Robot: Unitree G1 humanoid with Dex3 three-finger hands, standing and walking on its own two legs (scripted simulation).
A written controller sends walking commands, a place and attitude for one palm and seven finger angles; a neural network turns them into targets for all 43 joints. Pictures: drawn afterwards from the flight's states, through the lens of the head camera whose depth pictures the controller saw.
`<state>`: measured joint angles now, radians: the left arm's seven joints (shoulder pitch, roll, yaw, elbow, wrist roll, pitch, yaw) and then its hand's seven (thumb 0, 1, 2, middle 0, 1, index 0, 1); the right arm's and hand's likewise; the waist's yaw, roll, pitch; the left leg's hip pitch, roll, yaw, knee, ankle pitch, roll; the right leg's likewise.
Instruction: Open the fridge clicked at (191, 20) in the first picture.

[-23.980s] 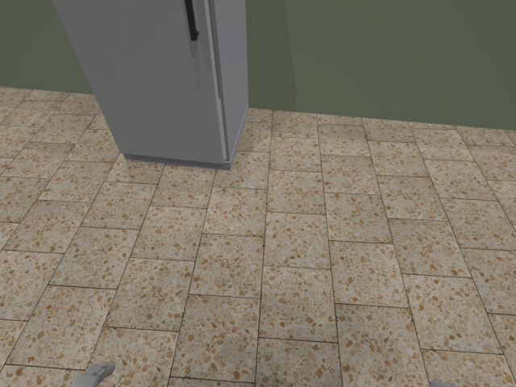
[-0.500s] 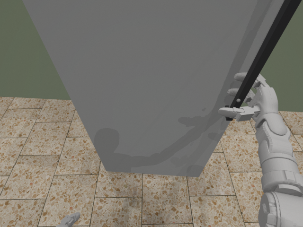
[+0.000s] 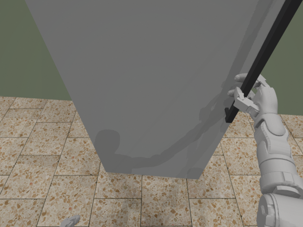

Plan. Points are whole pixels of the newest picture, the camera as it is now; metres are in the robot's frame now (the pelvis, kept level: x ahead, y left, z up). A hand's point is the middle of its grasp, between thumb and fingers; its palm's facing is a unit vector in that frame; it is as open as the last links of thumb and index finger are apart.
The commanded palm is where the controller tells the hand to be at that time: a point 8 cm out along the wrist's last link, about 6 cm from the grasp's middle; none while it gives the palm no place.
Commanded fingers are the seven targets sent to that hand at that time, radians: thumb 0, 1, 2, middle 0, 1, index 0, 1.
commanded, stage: grip the handle and tug to test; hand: right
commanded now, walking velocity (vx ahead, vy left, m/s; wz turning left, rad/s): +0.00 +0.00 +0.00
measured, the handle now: (256, 60) +0.49 -0.19 +0.21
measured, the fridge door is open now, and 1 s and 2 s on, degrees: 0 0 6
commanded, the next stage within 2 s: pull the door a little, standing still in 0.66 s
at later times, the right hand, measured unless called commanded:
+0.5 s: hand (237, 100) +0.43 -0.17 +0.13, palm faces +0.00 +1.00 +0.01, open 5.5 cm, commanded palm +0.38 -0.22 +0.13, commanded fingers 0.00 -0.90 -0.90 0.45 1.40 0.45 1.40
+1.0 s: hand (238, 101) +0.43 -0.17 +0.13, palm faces +0.00 +1.00 +0.01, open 5.7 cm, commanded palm +0.37 -0.22 +0.13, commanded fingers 0.00 -0.90 -0.90 0.45 1.40 0.45 1.40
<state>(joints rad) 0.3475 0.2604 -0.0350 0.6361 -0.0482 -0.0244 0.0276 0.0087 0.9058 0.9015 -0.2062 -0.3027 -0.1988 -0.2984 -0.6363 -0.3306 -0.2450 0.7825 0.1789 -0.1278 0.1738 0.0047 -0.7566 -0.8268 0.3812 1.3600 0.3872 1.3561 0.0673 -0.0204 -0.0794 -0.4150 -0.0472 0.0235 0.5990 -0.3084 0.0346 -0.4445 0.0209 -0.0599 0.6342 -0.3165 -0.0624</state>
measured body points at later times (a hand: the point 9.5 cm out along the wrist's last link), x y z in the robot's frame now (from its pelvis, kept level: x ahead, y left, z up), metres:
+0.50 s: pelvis +0.02 +0.00 +0.00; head +0.04 +0.01 +0.45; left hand +0.11 +0.26 -0.10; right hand +0.42 -0.22 +0.13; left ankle -0.01 +0.10 -0.73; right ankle +0.00 -0.08 -0.73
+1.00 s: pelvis +0.06 +0.00 +0.01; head +0.08 +0.01 +0.46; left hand +0.18 +0.25 -0.09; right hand +0.42 -0.22 +0.13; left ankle +0.00 +0.10 -0.72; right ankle +0.00 -0.08 -0.72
